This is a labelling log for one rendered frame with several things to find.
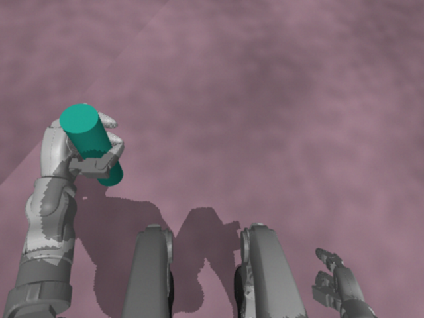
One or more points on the left robot arm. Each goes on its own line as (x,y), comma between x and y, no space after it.
(42,288)

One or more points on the right robot hand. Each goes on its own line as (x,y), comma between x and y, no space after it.
(332,291)

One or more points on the left robot hand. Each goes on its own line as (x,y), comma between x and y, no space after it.
(59,156)

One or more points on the right robot arm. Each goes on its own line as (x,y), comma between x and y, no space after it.
(354,308)

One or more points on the can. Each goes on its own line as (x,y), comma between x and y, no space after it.
(84,128)

